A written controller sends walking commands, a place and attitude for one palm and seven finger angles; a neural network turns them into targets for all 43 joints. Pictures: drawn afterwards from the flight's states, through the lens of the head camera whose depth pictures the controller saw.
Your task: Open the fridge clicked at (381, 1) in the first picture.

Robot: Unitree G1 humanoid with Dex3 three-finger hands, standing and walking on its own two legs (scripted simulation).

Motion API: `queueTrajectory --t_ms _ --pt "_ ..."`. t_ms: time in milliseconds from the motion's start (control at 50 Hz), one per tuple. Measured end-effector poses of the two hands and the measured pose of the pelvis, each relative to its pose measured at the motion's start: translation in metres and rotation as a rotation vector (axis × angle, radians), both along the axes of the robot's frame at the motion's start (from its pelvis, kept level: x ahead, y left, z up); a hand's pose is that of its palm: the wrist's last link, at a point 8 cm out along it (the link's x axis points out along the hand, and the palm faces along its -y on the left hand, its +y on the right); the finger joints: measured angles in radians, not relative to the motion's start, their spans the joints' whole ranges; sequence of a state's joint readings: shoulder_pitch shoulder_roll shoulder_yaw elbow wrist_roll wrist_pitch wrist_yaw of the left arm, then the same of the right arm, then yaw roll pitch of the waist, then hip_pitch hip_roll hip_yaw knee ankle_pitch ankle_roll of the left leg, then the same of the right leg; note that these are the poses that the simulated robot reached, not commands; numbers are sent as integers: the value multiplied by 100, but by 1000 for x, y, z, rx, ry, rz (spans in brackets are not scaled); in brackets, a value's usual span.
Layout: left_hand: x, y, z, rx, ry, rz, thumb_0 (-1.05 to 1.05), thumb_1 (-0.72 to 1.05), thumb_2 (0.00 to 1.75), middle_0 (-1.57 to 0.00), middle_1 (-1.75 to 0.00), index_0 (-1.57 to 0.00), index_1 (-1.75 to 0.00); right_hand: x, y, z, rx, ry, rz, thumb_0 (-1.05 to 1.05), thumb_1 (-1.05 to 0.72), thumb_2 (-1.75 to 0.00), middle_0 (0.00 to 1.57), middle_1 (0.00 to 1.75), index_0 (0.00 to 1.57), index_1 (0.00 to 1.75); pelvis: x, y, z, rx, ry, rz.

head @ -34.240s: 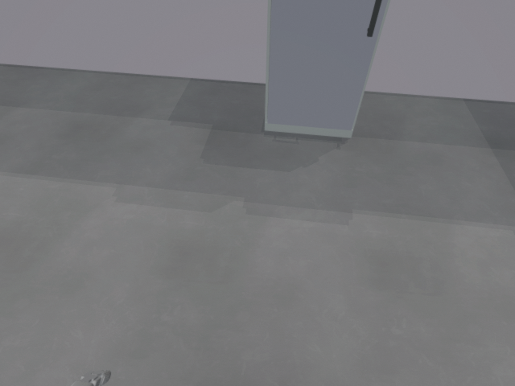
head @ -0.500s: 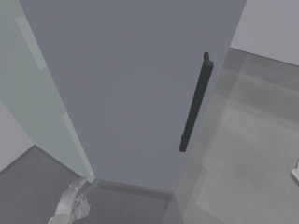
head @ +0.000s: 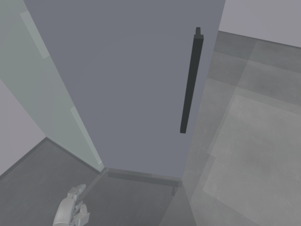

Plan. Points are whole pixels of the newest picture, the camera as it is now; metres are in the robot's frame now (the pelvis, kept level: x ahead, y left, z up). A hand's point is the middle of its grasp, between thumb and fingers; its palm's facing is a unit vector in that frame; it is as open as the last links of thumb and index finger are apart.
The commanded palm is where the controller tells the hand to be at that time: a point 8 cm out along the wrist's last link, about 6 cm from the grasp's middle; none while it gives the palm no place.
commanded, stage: step back with the hand held close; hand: right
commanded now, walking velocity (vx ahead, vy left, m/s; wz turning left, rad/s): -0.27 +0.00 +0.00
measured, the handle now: (189, 90) +0.50 -0.10 +0.09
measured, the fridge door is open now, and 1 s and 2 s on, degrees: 68 68 68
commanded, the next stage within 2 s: stop stepping back and stand still in 0.66 s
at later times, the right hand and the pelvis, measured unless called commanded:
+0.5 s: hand out of the picture +0.14 -0.30 +0.19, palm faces +0.46 +0.77 -0.44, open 7.4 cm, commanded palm +0.08 -0.32 +0.19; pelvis -0.05 -0.02 +0.01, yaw -2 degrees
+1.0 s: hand out of the picture +0.07 -0.30 +0.18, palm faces +0.28 +0.87 -0.41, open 7.4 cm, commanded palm +0.01 -0.34 +0.19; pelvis -0.16 -0.05 +0.02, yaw +4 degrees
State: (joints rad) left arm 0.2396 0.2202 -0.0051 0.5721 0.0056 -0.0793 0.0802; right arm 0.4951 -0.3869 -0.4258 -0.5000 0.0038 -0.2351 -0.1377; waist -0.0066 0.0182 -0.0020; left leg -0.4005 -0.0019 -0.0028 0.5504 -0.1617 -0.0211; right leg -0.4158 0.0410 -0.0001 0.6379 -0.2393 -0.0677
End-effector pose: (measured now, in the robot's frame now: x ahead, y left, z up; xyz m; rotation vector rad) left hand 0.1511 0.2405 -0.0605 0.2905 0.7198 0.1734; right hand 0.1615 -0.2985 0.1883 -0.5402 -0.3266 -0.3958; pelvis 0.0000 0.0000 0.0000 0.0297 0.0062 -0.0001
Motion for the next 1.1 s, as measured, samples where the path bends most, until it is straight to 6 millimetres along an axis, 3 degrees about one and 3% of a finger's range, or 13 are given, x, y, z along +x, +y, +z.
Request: queueTrajectory --t_ms 240,360,420,540,640,700,780,840,900,1000,1100 --pt "-14 0 -6 -5 8 -29 1 90 90 -20 -30 -21 -30 -18 1 4 -43 -43 4 2 -89 -90 21 30 21 30 -19 6 -4 10 8 -17" --pt "-23 -2 2 35 19 -8 1 90 90 -20 -30 -21 -30 -32 0 1 -30 -45 82 2 -88 -90 21 30 22 30 -33 -5 -5 18 7 -40" --pt "-28 -9 8 55 -2 2 1 90 90 -20 -30 -21 -30 -44 -13 3 -65 -47 83 2 -88 -90 22 30 22 30 -41 -12 -5 30 0 -35" --pt "-43 -35 24 28 -28 -37 1 90 90 -20 -30 -21 -30 -69 -40 16 -15 -83 -5 2 -88 -90 22 30 22 30 -58 -19 13 78 29 -18" --pt "-57 -52 29 -6 -42 -81 1 90 90 -20 -30 -21 -30 -81 -33 15 82 -94 18 2 -89 -90 21 30 21 30 -78 -21 20 84 66 8" --pt "-67 -55 22 -20 -64 -86 1 90 90 -20 -30 -21 -30 -87 -21 11 49 -92 84 2 -89 -90 21 30 21 30 -97 -19 10 31 76 59" --pt "-98 -50 13 -3 -47 -23 1 90 90 -21 -30 -21 -30 -89 -14 10 21 -99 190 2 -89 -90 21 30 21 30 -114 -28 3 44 38 100" --pt "-127 -45 11 21 -31 52 1 90 90 -21 -30 -21 -30 -88 -21 6 21 -115 227 2 -89 -90 21 30 21 30 -120 -36 -3 35 26 87" --pt "-159 -43 17 26 -21 97 1 90 90 -20 -30 -21 -30 -92 -32 1 45 -61 210 2 -88 -90 21 30 22 30 -137 -41 4 32 7 84" --pt "-206 -44 34 23 2 117 1 90 90 -20 -30 -21 -30 -129 -40 8 44 56 172 2 -89 -90 21 30 21 30 -156 -47 24 47 0 73" --pt "-233 -39 17 60 64 101 1 90 90 -20 -30 -21 -30 -175 -52 12 -28 56 142 2 -89 -90 21 30 22 30 -182 -61 13 0 -4 108"
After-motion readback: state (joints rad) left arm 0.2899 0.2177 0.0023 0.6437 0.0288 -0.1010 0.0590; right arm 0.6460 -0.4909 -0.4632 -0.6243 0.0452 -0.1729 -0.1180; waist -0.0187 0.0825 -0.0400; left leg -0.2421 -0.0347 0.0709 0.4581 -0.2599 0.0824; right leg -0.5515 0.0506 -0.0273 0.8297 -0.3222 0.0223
